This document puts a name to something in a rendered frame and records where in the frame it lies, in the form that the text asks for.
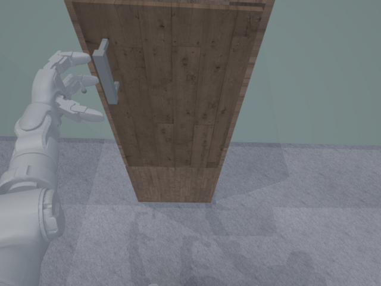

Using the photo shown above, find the cupboard door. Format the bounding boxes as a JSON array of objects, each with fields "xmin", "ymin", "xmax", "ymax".
[{"xmin": 72, "ymin": 0, "xmax": 263, "ymax": 168}]

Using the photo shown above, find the robot left upper arm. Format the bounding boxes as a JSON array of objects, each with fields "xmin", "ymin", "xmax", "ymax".
[{"xmin": 0, "ymin": 188, "xmax": 65, "ymax": 286}]

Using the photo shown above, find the robot left forearm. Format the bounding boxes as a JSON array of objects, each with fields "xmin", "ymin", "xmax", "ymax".
[{"xmin": 0, "ymin": 103, "xmax": 62, "ymax": 195}]

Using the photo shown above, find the robot left hand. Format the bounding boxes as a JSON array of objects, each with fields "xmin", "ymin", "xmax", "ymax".
[{"xmin": 31, "ymin": 51, "xmax": 105, "ymax": 123}]

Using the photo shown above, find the handle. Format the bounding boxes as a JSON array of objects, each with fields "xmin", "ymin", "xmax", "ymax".
[{"xmin": 92, "ymin": 39, "xmax": 120, "ymax": 104}]

